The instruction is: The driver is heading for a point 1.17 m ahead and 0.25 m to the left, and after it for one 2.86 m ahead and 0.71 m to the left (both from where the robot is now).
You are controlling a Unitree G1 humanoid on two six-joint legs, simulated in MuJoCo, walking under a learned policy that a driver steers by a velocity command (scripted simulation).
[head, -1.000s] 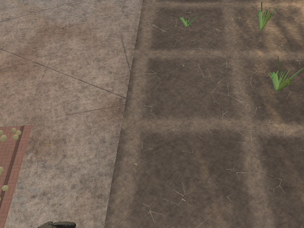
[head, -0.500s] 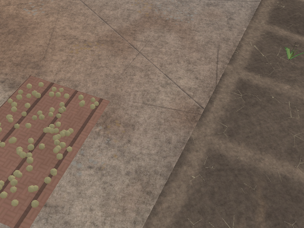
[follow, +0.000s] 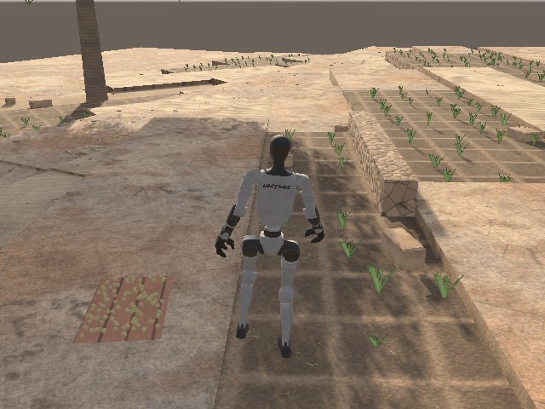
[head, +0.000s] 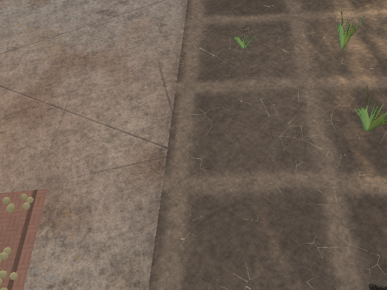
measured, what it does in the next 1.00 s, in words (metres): walks ahead, turning left: left foot, then right foot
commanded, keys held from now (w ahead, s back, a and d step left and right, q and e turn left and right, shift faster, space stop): w+shift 0.02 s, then w+q+shift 0.68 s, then w+shift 0.12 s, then w+e+shift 0.18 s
